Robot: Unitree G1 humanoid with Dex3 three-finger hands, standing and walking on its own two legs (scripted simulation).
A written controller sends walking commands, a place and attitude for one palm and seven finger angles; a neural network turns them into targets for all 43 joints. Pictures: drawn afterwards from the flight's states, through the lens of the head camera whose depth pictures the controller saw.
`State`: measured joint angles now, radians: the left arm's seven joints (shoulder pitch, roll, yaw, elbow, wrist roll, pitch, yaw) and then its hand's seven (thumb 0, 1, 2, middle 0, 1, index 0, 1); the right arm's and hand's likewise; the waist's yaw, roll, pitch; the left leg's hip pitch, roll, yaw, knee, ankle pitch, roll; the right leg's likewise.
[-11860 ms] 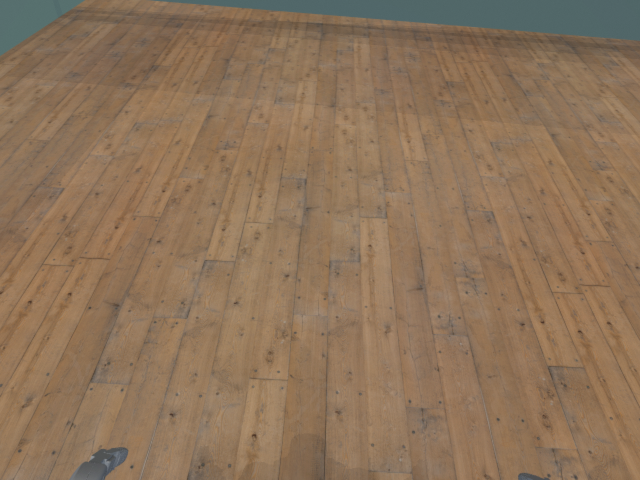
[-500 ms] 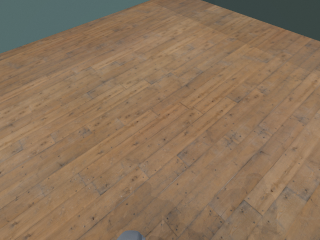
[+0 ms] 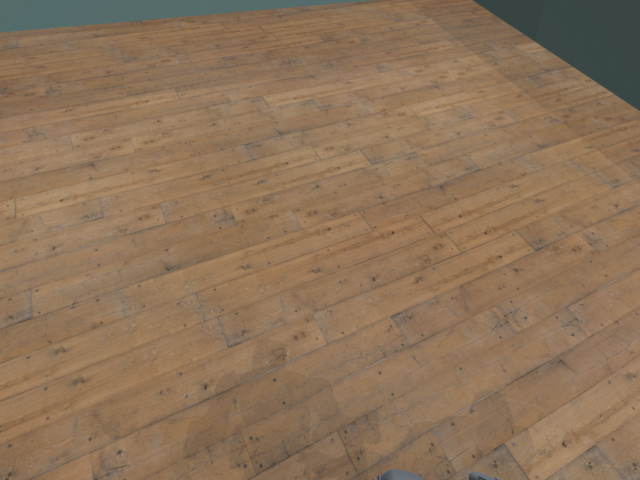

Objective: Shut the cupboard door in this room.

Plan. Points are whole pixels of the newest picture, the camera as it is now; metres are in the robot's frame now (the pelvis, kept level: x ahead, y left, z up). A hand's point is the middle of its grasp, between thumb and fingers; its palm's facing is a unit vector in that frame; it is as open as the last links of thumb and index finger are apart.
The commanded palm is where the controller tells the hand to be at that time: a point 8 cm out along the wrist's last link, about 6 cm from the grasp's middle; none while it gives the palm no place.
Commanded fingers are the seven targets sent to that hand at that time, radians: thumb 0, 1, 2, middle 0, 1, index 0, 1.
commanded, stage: turn or walk to find it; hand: left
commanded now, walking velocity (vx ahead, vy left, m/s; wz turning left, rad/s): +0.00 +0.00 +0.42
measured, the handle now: out of the picture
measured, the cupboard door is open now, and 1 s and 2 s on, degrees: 80 80 80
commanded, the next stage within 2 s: none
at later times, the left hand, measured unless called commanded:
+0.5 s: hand out of the picture +0.02 +0.13 -0.14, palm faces +0.23 -0.93 -0.27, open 7.3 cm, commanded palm none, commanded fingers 0.00 0.90 0.90 -0.20 -0.30 -0.20 -0.30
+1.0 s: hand out of the picture -0.14 +0.20 -0.18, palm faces +0.48 -0.85 -0.23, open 7.4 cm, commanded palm none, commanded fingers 0.00 0.90 0.90 -0.20 -0.30 -0.20 -0.30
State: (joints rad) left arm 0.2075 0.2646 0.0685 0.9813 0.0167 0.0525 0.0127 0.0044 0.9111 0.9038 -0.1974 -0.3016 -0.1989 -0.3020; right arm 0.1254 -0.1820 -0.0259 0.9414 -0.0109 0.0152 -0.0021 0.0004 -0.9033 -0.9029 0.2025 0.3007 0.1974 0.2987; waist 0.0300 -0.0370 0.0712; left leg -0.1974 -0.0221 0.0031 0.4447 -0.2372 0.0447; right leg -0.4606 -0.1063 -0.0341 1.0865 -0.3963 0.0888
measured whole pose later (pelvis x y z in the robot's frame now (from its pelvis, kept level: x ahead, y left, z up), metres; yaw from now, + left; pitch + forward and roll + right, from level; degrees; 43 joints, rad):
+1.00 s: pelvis -0.08 -0.01 +0.00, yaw +25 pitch -1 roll -2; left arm 0.23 0.27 0.07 1.00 0.02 0.06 0.01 0.01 0.91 0.90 -0.20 -0.30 -0.20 -0.30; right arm 0.15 -0.18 -0.03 0.95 -0.01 0.02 0.00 0.00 -0.90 -0.90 0.20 0.30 0.20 0.30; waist 0.03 -0.04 0.06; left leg -0.20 -0.01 0.02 0.45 -0.24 0.06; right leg -0.47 -0.10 -0.04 1.10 -0.38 0.08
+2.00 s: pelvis -0.14 -0.07 -0.01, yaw +51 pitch -2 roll -1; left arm 0.28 0.27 0.07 1.02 0.02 0.07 0.02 0.00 0.91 0.90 -0.20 -0.30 -0.20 -0.30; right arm 0.11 -0.20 -0.04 0.95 -0.01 0.02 0.01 0.00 -0.91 -0.90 0.20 0.30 0.19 0.30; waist 0.05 -0.06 0.08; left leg -0.23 0.00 0.05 0.57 -0.32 0.04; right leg -0.39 -0.12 -0.13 0.94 -0.50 0.06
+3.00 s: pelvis -0.13 -0.14 -0.01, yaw +77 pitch +0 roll +1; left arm 0.28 0.21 0.05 0.99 0.03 0.01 0.02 0.00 0.91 0.90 -0.20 -0.30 -0.20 -0.30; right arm 0.12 -0.24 -0.06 0.98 0.00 0.05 0.01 0.00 -0.91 -0.90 0.20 0.30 0.19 0.30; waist 0.04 -0.01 0.09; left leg -0.27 0.03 0.06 0.64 -0.37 -0.06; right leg -0.23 -0.15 -0.27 0.59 -0.34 -0.01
